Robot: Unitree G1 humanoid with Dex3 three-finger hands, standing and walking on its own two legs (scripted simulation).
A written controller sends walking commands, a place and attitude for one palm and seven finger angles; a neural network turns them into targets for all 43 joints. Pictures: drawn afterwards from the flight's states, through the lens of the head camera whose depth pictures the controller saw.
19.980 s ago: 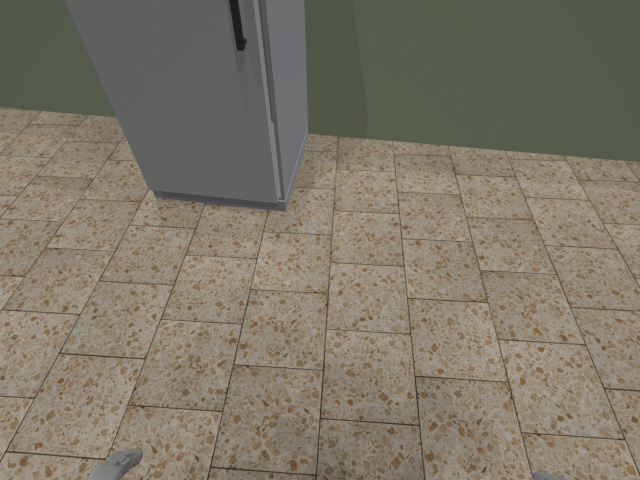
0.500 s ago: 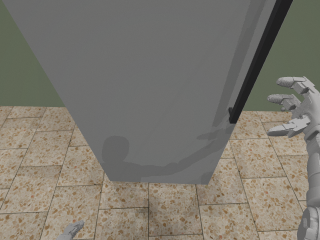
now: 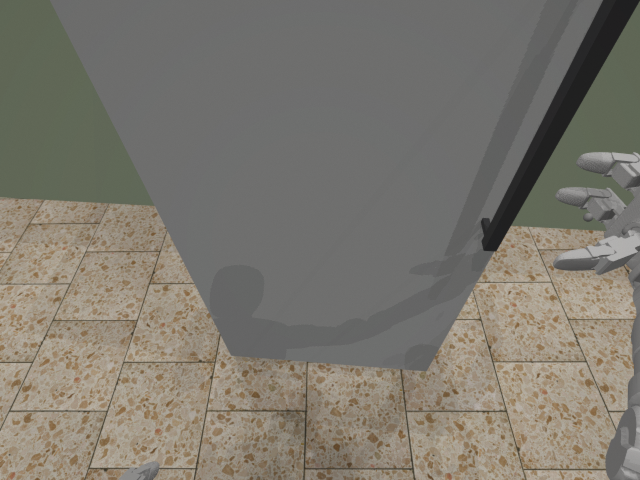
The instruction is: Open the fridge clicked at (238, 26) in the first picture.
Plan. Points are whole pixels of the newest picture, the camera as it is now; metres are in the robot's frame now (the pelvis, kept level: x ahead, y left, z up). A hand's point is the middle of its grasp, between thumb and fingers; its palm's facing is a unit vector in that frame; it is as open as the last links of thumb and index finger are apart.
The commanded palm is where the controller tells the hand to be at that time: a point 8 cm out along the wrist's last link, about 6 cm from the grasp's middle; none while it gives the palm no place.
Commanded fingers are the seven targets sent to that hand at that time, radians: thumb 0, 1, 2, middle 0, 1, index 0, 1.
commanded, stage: move the hooked fingers beside the handle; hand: right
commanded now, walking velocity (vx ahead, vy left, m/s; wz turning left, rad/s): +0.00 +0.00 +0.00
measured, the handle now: (549, 114) +0.49 -0.19 +0.22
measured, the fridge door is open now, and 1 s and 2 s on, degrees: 0 0 0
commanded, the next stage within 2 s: feel for the door with the fingertips in 0.22 s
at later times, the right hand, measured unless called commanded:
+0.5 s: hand (578, 216) +0.43 -0.24 +0.13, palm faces -0.03 +1.00 +0.01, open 14.0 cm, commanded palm +0.40 -0.29 +0.13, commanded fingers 0.00 0.50 -0.30 0.30 1.20 0.30 1.20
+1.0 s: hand (554, 202) +0.44 -0.22 +0.14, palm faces -0.01 +1.00 +0.00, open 13.9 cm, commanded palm +0.42 -0.26 +0.13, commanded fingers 0.00 0.50 -0.30 0.30 1.20 0.30 1.20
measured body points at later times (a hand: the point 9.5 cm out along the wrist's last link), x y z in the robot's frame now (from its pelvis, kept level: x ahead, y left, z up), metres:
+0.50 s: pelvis +0.01 +0.00 +0.00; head +0.05 -0.01 +0.45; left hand +0.09 +0.26 -0.10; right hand +0.42 -0.30 +0.13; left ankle +0.00 +0.10 -0.72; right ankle +0.01 -0.07 -0.72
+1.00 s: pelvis +0.01 -0.01 +0.00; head +0.04 -0.01 +0.45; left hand +0.08 +0.25 -0.11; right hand +0.44 -0.27 +0.14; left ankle +0.00 +0.10 -0.72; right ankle +0.01 -0.07 -0.72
